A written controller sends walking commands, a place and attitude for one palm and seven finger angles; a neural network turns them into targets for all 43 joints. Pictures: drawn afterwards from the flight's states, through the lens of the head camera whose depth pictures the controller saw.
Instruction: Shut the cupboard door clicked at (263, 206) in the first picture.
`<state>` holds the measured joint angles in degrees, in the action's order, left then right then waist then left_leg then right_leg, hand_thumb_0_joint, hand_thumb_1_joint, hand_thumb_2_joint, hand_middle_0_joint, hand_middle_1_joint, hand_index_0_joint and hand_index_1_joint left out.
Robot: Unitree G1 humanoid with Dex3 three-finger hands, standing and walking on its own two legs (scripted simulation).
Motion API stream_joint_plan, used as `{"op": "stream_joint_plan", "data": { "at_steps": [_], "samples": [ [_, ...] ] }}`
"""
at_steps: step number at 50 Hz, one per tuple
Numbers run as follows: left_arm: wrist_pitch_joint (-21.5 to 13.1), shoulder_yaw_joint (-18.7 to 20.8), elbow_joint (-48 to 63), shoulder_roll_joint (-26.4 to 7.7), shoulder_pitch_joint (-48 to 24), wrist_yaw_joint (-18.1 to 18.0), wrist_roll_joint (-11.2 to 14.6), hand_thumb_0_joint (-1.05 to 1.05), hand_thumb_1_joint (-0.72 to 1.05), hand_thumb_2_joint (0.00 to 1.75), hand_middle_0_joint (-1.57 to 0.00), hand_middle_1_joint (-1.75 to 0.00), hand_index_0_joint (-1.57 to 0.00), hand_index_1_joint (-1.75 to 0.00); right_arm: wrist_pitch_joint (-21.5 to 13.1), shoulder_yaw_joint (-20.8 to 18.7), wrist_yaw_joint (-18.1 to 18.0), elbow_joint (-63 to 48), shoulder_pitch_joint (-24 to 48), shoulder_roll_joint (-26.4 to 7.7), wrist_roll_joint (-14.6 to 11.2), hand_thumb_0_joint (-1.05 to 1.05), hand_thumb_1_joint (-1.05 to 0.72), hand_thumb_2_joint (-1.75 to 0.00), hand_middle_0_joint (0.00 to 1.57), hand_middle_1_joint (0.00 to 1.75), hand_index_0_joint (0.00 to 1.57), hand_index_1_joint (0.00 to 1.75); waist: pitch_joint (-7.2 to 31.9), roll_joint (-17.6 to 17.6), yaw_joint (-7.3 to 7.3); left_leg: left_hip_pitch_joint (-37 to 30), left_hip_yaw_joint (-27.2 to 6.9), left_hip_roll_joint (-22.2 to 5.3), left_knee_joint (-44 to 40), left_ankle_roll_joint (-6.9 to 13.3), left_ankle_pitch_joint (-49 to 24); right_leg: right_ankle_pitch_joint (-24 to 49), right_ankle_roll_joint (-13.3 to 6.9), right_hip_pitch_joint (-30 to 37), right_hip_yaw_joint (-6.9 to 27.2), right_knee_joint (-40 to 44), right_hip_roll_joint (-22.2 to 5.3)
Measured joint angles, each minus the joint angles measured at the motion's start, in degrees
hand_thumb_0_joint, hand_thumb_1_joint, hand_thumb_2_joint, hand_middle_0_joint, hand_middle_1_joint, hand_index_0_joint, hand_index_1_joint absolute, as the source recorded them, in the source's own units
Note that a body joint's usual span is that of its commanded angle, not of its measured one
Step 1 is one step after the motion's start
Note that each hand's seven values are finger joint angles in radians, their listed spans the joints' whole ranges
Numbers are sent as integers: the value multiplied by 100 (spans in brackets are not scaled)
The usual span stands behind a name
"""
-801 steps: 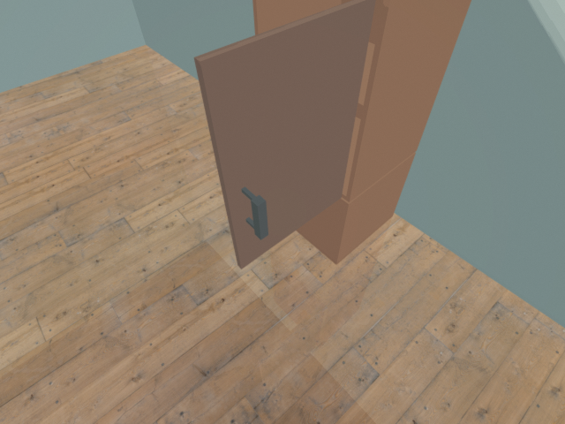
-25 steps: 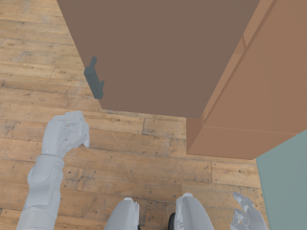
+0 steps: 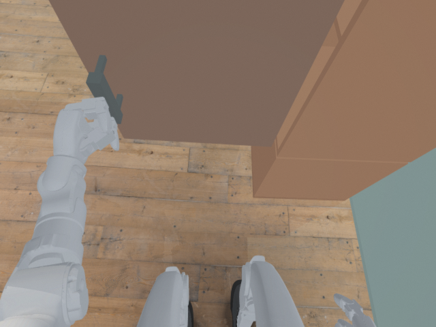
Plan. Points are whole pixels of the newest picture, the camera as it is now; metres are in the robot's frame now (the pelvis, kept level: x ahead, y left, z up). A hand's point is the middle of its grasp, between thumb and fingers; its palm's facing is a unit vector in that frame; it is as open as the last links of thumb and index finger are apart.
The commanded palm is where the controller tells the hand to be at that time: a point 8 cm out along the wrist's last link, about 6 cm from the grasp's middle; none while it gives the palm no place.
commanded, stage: bring the fist close to the handle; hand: left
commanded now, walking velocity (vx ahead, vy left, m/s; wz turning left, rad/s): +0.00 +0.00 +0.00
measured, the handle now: (109, 91) +0.54 +0.20 +0.03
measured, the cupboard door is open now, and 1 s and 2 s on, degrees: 89 83 68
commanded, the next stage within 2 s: push the door shut along its arc in 0.34 s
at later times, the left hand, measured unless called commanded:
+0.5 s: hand (111, 132) +0.45 +0.19 +0.03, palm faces -0.07 -1.00 -0.03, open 3.1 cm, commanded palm +0.43 +0.23 +0.03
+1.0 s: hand (119, 109) +0.50 +0.18 +0.03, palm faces -0.19 -0.98 -0.04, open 3.1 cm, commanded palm +0.50 +0.20 +0.03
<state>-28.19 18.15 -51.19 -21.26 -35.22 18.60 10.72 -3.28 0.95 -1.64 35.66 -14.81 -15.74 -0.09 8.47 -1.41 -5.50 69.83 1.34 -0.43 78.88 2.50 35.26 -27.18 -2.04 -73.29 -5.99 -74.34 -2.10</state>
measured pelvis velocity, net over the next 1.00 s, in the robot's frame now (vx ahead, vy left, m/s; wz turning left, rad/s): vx -0.01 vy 0.01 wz -0.01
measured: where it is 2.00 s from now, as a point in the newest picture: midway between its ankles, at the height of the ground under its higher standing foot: outside the picture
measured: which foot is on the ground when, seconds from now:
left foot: down 0.00-1.00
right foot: down 0.00-1.00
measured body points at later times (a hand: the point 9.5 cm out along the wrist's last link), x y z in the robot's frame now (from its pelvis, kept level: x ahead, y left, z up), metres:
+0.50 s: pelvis +0.00 +0.01 +0.00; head +0.14 +0.02 +0.43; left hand +0.44 +0.24 +0.03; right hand +0.08 -0.27 -0.11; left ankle +0.01 +0.09 -0.60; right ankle +0.07 -0.11 -0.60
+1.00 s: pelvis -0.01 +0.01 -0.01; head +0.16 +0.03 +0.40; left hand +0.50 +0.23 +0.03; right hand +0.03 -0.27 -0.12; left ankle +0.01 +0.09 -0.60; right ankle +0.07 -0.11 -0.60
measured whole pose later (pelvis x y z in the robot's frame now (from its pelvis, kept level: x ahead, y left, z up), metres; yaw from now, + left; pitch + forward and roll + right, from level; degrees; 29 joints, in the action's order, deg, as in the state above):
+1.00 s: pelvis -0.01 +0.01 -0.01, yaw -1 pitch +29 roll -4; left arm -26.7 18.5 -64.3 -29.6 -51.0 24.2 7.6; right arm 0.8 2.1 -1.1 36.1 -16.8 -16.4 0.4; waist 7.5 -1.9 -9.4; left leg 75.7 0.0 -0.8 82.1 2.9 35.2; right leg -26.3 -1.9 -77.9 -7.3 -75.5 -1.8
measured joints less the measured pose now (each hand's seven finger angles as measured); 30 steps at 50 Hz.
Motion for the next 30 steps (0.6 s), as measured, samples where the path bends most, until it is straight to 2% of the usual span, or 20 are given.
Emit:
{"op": "stream_joint_plan", "data": {
  "at_steps": [4,9,15,23,30],
  "samples": [
    [-81,138,-229,-87,-216,21,-38,2,90,90,-130,-150,-129,-150,85,-13,37,13,-97,-7,15,1,-90,-90,20,30,20,30,16,-2,-81,106,24,-19,48,6,9,13,1,-118,22,-38,18],
    [-68,204,-164,-95,-78,49,-73,1,90,91,-130,-150,-129,-150,218,-46,95,-42,-215,-26,6,1,-90,-90,20,30,20,30,9,-35,-112,90,74,-35,8,25,1,42,23,-124,73,-1,40],
    [-121,138,-28,54,174,-13,-34,2,90,90,-130,-150,-129,-150,287,-44,119,-58,-264,-5,-9,1,-90,-90,20,30,20,30,3,-26,-51,-61,96,-19,-125,44,-46,83,48,24,98,122,36],
    [-319,28,-308,0,-116,-89,-139,2,90,90,-130,-150,-130,-150,254,-11,99,-63,-93,16,33,1,-90,-90,20,30,20,30,0,47,-60,-11,5,9,-53,35,-47,70,35,35,12,95,3],
    [-214,-127,-588,-83,-450,54,-232,2,90,90,-130,-150,-130,-150,296,-6,82,-92,50,-41,31,1,-90,-90,20,30,20,30,-16,-7,-96,58,-28,25,20,46,-21,46,48,-5,-18,50,-16]
  ]
}}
